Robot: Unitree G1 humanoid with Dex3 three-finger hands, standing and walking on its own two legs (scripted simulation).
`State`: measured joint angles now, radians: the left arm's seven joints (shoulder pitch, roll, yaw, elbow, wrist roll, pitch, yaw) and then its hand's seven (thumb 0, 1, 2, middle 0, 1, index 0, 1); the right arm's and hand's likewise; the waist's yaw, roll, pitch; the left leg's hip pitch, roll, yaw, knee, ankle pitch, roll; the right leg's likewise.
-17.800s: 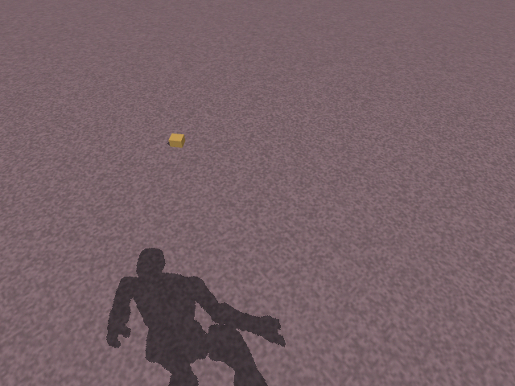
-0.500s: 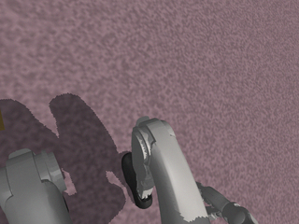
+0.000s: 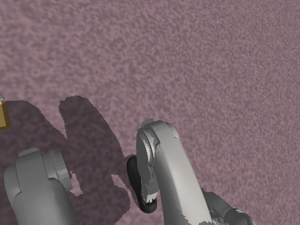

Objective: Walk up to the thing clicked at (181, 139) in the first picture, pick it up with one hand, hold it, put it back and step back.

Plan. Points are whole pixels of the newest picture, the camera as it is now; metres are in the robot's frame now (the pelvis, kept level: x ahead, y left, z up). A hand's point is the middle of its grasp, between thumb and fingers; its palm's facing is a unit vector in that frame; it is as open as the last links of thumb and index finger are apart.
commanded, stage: settle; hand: left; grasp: from above
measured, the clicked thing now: out of the picture +0.41 +0.30 -0.26
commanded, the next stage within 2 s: lift in 0.52 s
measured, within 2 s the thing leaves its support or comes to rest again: neither
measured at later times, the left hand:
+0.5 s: hand out of the picture +0.39 +0.31 -0.14, palm faces -0.48 -0.06 -0.88, open 10.0 cm
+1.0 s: hand out of the picture +0.37 +0.32 -0.06, palm faces -0.50 -0.07 -0.87, open 10.0 cm
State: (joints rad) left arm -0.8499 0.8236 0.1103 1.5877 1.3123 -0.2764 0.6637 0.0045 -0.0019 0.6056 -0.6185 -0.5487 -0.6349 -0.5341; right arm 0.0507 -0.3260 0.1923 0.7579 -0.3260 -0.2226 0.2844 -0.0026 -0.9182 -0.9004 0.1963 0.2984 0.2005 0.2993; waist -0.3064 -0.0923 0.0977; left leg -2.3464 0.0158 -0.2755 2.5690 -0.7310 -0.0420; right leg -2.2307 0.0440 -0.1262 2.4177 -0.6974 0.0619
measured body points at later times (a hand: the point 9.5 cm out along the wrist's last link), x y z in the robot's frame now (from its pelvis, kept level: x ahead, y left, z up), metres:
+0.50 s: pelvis -0.01 -0.01 +0.03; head +0.21 +0.08 +0.42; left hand +0.42 +0.31 -0.09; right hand +0.11 -0.27 -0.08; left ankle +0.06 +0.13 -0.26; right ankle +0.11 -0.13 -0.26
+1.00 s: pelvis -0.01 -0.01 +0.07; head +0.19 +0.07 +0.47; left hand +0.40 +0.32 -0.01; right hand +0.09 -0.27 -0.04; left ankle +0.06 +0.13 -0.26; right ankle +0.11 -0.13 -0.26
